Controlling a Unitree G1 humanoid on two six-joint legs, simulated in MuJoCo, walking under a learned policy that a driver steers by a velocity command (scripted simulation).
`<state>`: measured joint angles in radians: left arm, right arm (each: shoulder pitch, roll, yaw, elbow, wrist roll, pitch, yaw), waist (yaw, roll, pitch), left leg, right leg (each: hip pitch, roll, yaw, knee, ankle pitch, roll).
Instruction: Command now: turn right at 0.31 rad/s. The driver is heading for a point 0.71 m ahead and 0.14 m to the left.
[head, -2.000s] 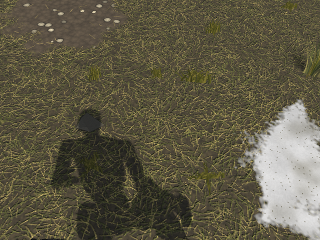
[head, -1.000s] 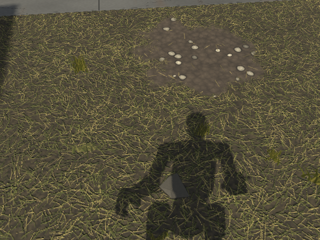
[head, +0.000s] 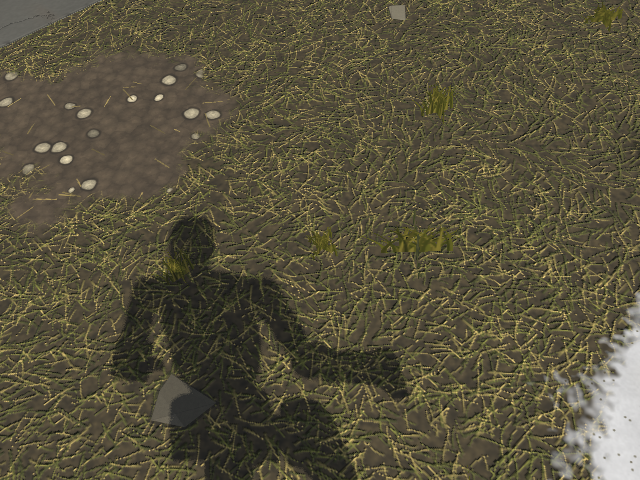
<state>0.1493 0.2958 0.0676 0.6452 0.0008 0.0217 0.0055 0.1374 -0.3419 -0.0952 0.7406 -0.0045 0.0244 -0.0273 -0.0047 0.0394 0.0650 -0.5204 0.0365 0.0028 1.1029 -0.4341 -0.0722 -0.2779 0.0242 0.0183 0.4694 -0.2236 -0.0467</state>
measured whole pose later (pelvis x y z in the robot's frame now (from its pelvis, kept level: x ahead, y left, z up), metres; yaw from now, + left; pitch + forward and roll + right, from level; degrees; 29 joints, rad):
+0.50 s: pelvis +0.03 +0.02 -0.01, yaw -3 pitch -1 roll +0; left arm 0.20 0.26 0.04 0.80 0.01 0.02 0.01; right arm 0.18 -0.24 -0.03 0.81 0.00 -0.02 -0.01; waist 0.00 -0.01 0.02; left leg -0.22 0.01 0.00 0.55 -0.31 0.00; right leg -0.22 0.03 0.06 0.56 -0.33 -0.01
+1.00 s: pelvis +0.19 +0.02 -0.01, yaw -3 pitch +2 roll +0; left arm 0.48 0.24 0.04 0.90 -0.01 -0.07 0.01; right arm -0.01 -0.26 -0.02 0.71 0.03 -0.08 0.05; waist 0.11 0.03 0.04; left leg -0.61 0.05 0.02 0.59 -0.02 0.02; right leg 0.13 0.01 0.00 0.18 -0.33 -0.02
